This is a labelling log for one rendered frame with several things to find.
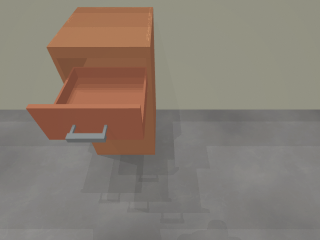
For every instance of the handle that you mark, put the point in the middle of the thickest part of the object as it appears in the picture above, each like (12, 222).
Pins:
(72, 137)

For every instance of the drawer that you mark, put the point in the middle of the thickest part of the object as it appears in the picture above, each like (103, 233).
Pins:
(92, 97)

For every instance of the cabinet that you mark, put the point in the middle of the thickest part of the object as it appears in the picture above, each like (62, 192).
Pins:
(111, 37)

